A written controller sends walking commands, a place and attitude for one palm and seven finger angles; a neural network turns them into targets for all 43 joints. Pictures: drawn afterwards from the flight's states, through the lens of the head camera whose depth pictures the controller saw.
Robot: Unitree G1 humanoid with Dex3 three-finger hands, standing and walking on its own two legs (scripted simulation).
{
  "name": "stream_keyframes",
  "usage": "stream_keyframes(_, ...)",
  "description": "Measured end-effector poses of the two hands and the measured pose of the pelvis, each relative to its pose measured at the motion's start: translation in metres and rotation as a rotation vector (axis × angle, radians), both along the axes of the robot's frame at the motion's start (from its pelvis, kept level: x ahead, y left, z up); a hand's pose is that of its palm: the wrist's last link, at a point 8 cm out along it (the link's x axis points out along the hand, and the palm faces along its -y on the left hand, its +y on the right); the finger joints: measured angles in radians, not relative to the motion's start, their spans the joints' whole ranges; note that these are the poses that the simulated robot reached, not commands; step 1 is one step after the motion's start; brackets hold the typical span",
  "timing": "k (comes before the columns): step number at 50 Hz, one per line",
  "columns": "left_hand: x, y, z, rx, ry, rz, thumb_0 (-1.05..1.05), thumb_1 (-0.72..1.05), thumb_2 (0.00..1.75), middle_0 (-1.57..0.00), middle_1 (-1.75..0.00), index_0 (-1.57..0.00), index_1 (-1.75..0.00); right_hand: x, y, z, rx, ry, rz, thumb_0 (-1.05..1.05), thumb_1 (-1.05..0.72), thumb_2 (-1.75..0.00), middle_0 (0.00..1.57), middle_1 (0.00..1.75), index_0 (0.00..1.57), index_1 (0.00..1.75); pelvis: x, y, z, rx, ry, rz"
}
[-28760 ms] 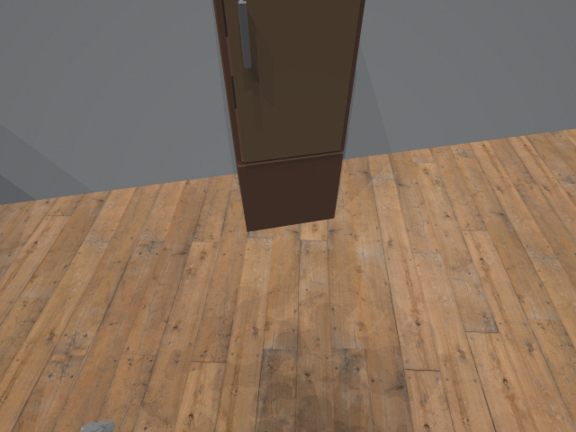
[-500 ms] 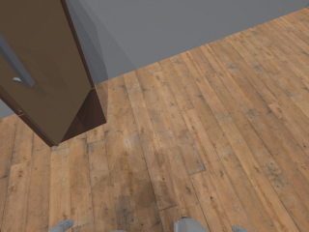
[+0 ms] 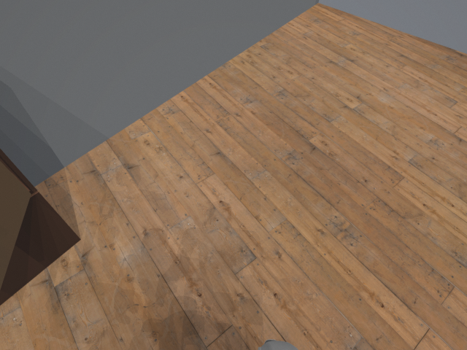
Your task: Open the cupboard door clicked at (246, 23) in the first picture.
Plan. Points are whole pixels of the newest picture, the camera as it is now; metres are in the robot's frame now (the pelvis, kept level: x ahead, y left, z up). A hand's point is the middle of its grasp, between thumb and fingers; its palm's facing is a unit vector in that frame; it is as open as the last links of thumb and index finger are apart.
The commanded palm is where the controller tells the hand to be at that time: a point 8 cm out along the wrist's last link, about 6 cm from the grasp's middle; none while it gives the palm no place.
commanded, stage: walk to a spot facing it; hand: left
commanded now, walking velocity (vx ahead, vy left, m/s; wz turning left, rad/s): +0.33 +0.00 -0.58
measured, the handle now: out of the picture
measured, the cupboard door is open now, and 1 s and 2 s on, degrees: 47 47 47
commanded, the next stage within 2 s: turn to face it in 1.26 s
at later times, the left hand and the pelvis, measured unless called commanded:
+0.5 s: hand (207, 265) +0.31 +0.07 -0.16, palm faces -0.26 -0.95 -0.19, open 7.3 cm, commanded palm none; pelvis +0.17 -0.08 +0.00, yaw -14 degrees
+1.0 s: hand (244, 189) +0.53 -0.01 -0.17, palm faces -0.30 -0.93 -0.20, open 7.4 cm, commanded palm none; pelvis +0.39 -0.17 -0.01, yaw -19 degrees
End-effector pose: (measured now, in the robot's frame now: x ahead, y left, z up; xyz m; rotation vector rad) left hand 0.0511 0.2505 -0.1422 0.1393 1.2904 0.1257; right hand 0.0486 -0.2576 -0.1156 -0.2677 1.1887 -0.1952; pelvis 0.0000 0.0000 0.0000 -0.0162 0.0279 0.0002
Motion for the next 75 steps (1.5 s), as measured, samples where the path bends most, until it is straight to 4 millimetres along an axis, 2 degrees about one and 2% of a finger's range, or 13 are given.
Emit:
stream_keyframes(7, 0.113, -0.024, 0.014, -0.02, -0.1, -0.149, 0.01, 0.91, 0.9, -0.2, -0.3, -0.2, -0.29, -0.064, 0.011, 0.002, 0.047, 0.199, -0.16, 0.0, -0.9, -0.9, 0.2, 0.3, 0.21, 0.3, 0.04, -0.011, 0.009, -0.013, 0.002, -0.102)
stream_keyframes(12, 0.209, -0.07, 0.017, -0.015, -0.17, -0.29, 0.01, 0.91, 0.9, -0.2, -0.3, -0.19, -0.29, -0.101, 0.014, -0.007, 0.11, 0.345, -0.297, 0.01, -0.9, -0.9, 0.2, 0.3, 0.21, 0.3, 0.077, -0.035, 0.0, -0.006, -0.002, -0.166)
stream_keyframes(16, 0.269, -0.107, 0.01, 0.004, -0.291, -0.332, 0.01, 0.91, 0.9, -0.2, -0.3, -0.2, -0.29, -0.105, 0.002, -0.027, 0.165, 0.443, -0.369, 0.01, -0.9, -0.9, 0.2, 0.3, 0.21, 0.3, 0.107, -0.064, -0.022, 0.024, -0.016, -0.179)
stream_keyframes(19, 0.276, -0.122, 0.01, 0.014, -0.266, -0.328, 0.0, 0.91, 0.9, -0.2, -0.3, -0.2, -0.29, -0.067, -0.018, -0.034, 0.16, 0.405, -0.383, 0.01, -0.9, -0.9, 0.2, 0.3, 0.21, 0.3, 0.124, -0.072, -0.018, 0.007, -0.032, -0.192)
stream_keyframes(24, 0.263, -0.135, 0.007, 0.002, -0.113, -0.329, 0.0, 0.91, 0.9, -0.2, -0.3, -0.2, -0.3, 0.041, -0.053, -0.025, 0.126, 0.174, -0.367, 0.01, -0.91, -0.9, 0.2, 0.3, 0.2, 0.3, 0.159, -0.082, -0.001, 0.011, -0.017, -0.24)
stream_keyframes(30, 0.272, -0.113, 0.004, 0.016, -0.027, -0.256, -0.01, 0.94, 0.9, -0.21, -0.3, -0.2, -0.3, 0.169, -0.072, -0.01, 0.101, -0.032, -0.289, 0.01, -0.91, -0.9, 0.19, 0.29, 0.2, 0.3, 0.216, -0.085, 0.003, -0.001, -0.016, -0.268)
stream_keyframes(34, 0.285, -0.099, -0.01, 0.025, 0.046, -0.237, 0.0, 0.93, 0.9, -0.21, -0.3, -0.2, -0.3, 0.233, -0.078, -0.014, 0.067, -0.128, -0.256, 0.0, -0.91, -0.9, 0.2, 0.3, 0.2, 0.3, 0.258, -0.084, -0.01, -0.009, -0.022, -0.298)
stream_keyframes(40, 0.345, -0.119, 0.003, 0.026, 0.054, -0.267, 0.01, 0.92, 0.9, -0.2, -0.3, -0.2, -0.29, 0.243, -0.078, -0.011, 0.087, -0.052, -0.315, 0.0, -0.92, -0.9, 0.2, 0.3, 0.21, 0.3, 0.306, -0.101, 0.002, 0.021, -0.016, -0.318)
stream_keyframes(48, 0.463, -0.197, 0.01, 0.006, -0.071, -0.36, 0.01, 0.91, 0.9, -0.2, -0.3, -0.2, -0.29, 0.208, -0.105, -0.03, 0.158, 0.226, -0.424, 0.0, -0.93, -0.9, 0.2, 0.3, 0.21, 0.3, 0.373, -0.152, -0.003, 0.029, -0.02, -0.336)
stream_keyframes(51, 0.492, -0.219, 0.003, 0.014, -0.117, -0.341, 0.01, 0.91, 0.9, -0.2, -0.3, -0.2, -0.3, 0.213, -0.12, -0.04, 0.18, 0.309, -0.437, 0.0, -0.92, -0.9, 0.2, 0.3, 0.2, 0.3, 0.395, -0.173, -0.013, 0.027, -0.029, -0.323)
stream_keyframes(55, 0.503, -0.236, 0.006, 0.02, -0.073, -0.305, 0.0, 0.91, 0.9, -0.2, -0.3, -0.2, -0.3, 0.265, -0.147, -0.03, 0.162, 0.279, -0.429, 0.01, -0.91, -0.9, 0.2, 0.29, 0.2, 0.3, 0.428, -0.19, -0.002, 0.01, -0.021, -0.307)
stream_keyframes(66, 0.536, -0.235, -0.017, 0.009, 0.156, -0.258, 0.0, 0.92, 0.9, -0.21, -0.3, -0.2, -0.3, 0.479, -0.193, -0.025, 0.1, -0.046, -0.328, 0.01, -0.91, -0.9, 0.19, 0.29, 0.2, 0.3, 0.54, -0.211, -0.012, 0.005, -0.023, -0.328)
stream_keyframes(75, 0.67, -0.289, 0.005, 0.024, -0.033, -0.282, 0.01, 0.92, 0.9, -0.2, -0.3, -0.2, -0.29, 0.503, -0.219, -0.032, 0.132, 0.101, -0.342, -0.01, -0.94, -0.9, 0.2, 0.3, 0.21, 0.3, 0.604, -0.252, -0.003, 0.028, -0.017, -0.275)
